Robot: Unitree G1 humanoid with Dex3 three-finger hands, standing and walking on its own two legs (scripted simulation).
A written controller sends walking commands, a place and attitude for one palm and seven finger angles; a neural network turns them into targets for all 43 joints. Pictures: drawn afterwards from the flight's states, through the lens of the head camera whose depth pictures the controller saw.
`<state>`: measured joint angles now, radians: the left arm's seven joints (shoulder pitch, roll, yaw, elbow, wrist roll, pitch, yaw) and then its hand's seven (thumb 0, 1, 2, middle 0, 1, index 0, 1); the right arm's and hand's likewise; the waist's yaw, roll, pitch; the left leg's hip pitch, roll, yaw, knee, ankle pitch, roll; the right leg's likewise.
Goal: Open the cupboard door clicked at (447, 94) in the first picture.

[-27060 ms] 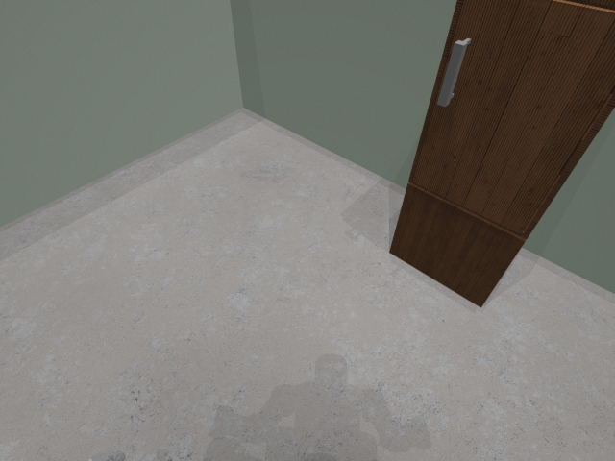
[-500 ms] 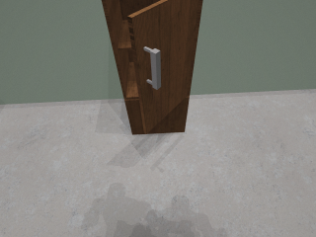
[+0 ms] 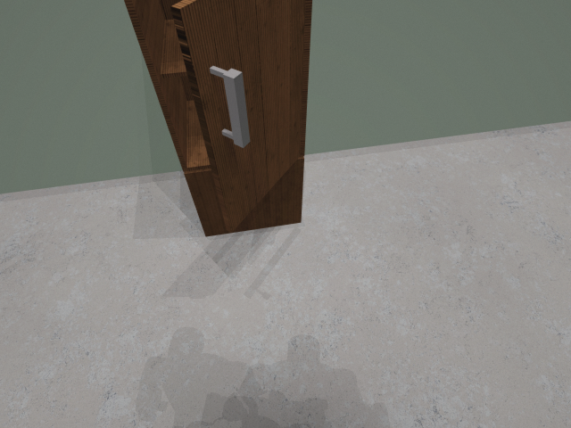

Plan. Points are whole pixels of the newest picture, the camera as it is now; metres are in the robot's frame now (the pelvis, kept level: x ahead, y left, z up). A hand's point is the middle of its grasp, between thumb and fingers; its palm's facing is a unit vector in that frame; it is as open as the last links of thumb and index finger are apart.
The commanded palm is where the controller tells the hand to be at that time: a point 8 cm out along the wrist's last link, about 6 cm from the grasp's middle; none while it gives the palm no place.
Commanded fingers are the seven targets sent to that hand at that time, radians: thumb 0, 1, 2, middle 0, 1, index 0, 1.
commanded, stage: walk to a spot facing it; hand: left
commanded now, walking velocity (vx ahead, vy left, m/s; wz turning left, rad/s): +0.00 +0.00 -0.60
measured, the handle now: (229, 107) +0.65 +0.15 +0.06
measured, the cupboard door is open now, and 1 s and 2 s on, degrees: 47 47 47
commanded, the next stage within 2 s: none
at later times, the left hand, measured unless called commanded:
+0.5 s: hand out of the picture +0.09 +0.18 -0.18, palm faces -0.23 -0.94 -0.23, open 7.4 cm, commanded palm none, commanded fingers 0.00 0.90 0.90 -0.20 -0.30 -0.20 -0.30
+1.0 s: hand (228, 399) +0.19 +0.11 -0.18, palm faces -0.58 -0.79 -0.21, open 7.4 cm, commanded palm none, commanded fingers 0.00 0.90 0.90 -0.20 -0.30 -0.20 -0.30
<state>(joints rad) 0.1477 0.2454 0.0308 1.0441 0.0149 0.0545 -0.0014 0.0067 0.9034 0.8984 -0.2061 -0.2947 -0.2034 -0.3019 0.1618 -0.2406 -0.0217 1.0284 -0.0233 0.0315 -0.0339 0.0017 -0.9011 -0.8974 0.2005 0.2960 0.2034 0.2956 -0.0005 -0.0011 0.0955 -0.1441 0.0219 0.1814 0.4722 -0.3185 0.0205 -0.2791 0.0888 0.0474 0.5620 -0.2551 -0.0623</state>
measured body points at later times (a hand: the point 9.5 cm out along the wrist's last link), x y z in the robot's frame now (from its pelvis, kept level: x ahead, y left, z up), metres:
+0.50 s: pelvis -0.01 -0.01 -0.01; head +0.06 -0.02 +0.44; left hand +0.10 +0.23 -0.16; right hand +0.06 -0.30 -0.13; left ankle +0.01 +0.13 -0.74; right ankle -0.01 -0.14 -0.73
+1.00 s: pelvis +0.01 -0.01 -0.01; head +0.06 -0.04 +0.43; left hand +0.22 +0.16 -0.16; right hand -0.09 -0.30 -0.13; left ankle +0.08 +0.09 -0.74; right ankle -0.06 -0.15 -0.73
